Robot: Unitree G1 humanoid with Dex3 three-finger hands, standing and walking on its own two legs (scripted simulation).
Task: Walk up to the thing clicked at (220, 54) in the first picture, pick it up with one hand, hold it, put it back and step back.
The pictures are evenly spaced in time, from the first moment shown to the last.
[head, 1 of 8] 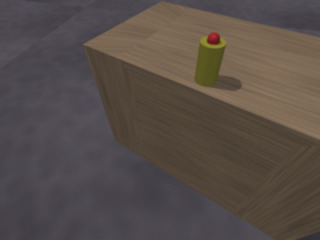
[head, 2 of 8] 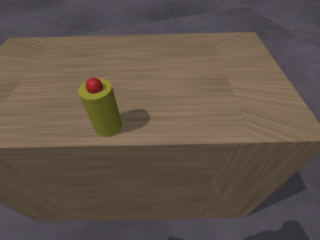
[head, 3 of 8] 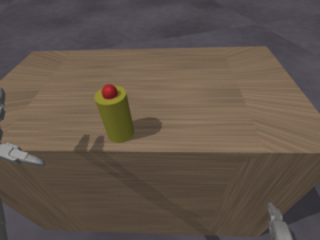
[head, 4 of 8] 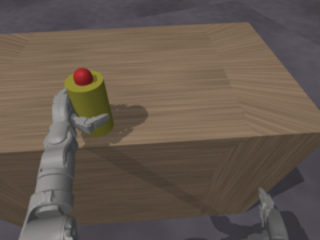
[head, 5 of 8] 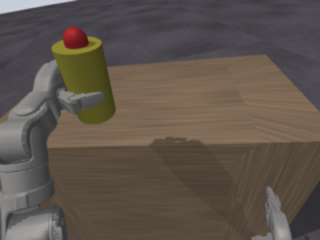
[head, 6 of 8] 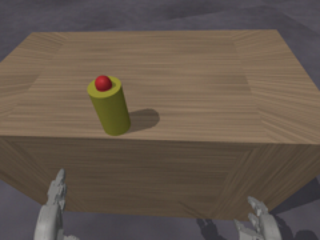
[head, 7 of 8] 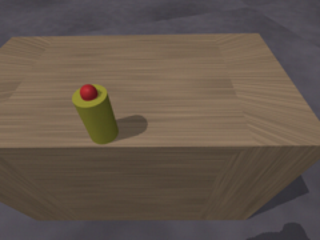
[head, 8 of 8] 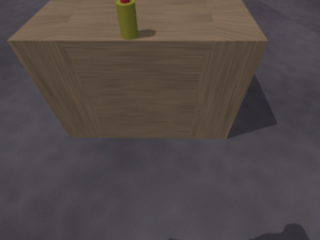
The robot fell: no
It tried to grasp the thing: yes
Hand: left
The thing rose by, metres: 0.22
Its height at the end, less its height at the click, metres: +0.00
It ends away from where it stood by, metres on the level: 0.02
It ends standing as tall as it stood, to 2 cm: yes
